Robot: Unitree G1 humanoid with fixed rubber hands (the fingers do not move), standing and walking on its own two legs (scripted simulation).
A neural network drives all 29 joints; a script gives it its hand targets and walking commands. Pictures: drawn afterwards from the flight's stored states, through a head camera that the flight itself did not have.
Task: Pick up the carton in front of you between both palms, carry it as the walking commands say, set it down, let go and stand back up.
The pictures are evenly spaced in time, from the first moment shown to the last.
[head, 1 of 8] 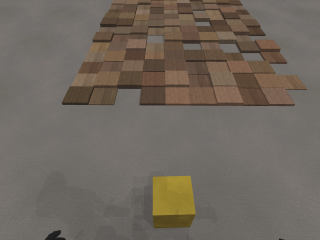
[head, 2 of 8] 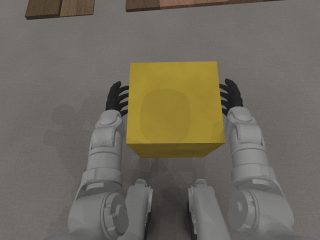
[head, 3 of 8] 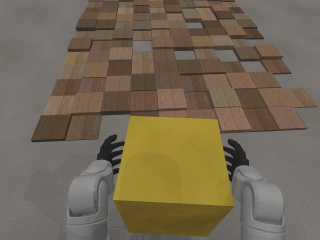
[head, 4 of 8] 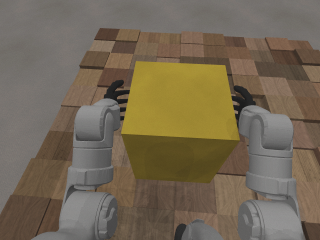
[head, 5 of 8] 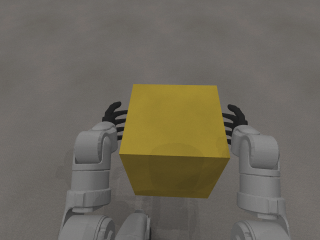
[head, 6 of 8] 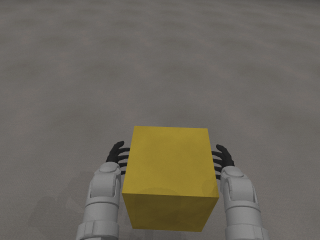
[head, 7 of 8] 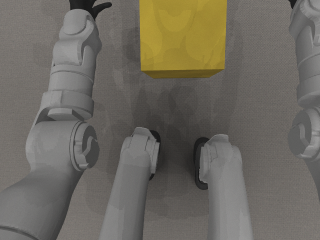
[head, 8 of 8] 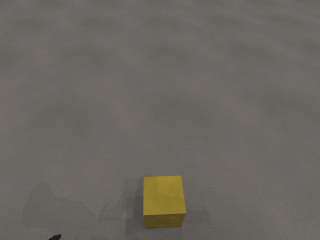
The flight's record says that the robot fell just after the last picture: no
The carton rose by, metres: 0.78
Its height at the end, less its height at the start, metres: +0.00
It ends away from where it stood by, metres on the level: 6.57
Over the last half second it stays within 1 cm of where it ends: yes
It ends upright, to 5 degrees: yes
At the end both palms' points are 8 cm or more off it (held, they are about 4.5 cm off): yes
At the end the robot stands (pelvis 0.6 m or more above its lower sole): yes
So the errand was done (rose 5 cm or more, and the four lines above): yes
